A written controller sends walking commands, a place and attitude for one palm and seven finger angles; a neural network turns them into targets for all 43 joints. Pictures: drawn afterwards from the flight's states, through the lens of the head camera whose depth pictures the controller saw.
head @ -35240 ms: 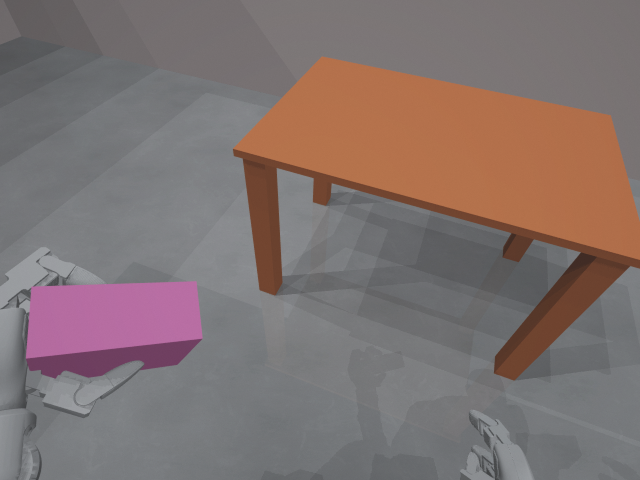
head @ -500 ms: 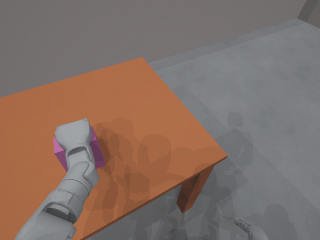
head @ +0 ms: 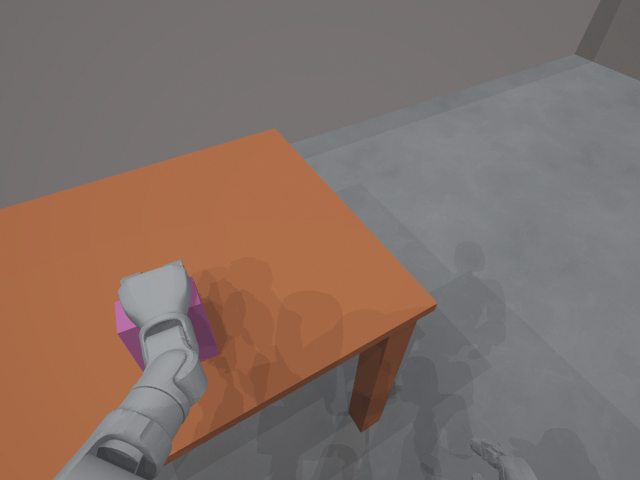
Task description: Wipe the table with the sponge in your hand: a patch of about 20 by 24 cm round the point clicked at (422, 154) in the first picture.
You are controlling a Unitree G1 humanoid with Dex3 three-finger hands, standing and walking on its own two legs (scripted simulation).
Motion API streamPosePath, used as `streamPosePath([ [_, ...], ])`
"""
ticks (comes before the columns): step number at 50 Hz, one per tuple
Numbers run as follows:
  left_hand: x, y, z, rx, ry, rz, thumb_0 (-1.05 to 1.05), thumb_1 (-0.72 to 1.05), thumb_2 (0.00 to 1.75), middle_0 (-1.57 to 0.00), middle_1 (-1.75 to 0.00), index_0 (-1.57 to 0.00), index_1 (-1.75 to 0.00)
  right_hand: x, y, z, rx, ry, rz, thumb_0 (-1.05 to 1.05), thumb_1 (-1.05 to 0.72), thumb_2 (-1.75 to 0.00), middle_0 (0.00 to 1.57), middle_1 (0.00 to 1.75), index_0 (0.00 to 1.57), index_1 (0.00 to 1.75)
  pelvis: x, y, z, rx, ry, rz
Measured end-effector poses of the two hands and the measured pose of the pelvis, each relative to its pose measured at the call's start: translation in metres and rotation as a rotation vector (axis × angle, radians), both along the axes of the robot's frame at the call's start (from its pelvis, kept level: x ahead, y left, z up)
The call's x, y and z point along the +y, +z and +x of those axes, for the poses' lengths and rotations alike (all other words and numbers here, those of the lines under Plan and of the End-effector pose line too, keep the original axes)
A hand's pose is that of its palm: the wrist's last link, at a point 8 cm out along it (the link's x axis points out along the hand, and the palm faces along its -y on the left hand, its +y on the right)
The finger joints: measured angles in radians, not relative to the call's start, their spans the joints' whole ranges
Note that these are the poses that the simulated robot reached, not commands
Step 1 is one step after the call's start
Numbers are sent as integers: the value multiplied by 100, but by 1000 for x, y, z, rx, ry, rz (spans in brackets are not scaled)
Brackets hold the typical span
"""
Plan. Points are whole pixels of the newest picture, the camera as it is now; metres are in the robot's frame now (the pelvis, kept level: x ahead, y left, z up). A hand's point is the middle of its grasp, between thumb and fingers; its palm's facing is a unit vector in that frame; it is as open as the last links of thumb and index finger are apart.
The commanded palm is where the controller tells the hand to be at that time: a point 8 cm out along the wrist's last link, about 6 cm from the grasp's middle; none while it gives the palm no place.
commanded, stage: wipe back along the third lane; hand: left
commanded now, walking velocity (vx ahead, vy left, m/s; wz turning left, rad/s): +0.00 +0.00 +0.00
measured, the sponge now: (175, 338) +0.32 +0.25 -0.06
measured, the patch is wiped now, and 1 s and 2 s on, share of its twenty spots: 1.00 1.00 1.00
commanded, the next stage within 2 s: slide back across to the middle lane in 1.18 s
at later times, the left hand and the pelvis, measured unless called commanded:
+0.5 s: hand (179, 331) +0.31 +0.23 -0.01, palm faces -0.09 -0.03 -1.00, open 10.2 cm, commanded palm +0.27 +0.20 +0.02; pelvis +0.00 -0.03 +0.00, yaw +0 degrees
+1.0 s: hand (178, 333) +0.31 +0.23 -0.01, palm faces -0.07 -0.04 -1.00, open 10.2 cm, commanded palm +0.27 +0.20 +0.01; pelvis +0.00 -0.02 +0.00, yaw +0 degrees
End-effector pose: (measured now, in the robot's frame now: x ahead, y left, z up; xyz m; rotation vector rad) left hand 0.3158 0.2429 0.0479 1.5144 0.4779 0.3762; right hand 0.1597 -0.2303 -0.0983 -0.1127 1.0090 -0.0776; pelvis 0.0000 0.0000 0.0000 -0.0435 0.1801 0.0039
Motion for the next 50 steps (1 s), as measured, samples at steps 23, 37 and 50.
streamPosePath([
  [23, -21, -5, -17, 31, 14, 6, 0, -46, 100, -66, -141, -69, -141, -20, -1, 12, -36, 18, 4, 1, -90, -90, 20, 30, 20, 30, -24, 1, -2, -10, 3, 20],
  [37, -20, -7, -20, 18, 13, -3, 0, -46, 100, -67, -141, -69, -141, -31, 1, 20, -53, 5, -16, 1, -90, -90, 20, 30, 20, 30, -28, 0, 4, -2, -1, 21],
  [50, -19, -7, -21, 9, 10, -10, 0, -46, 100, -67, -141, -69, -141, -20, 2, 19, -64, 11, -5, 1, -90, -90, 20, 30, 20, 30, -22, -1, 0, -3, -3, 19],
])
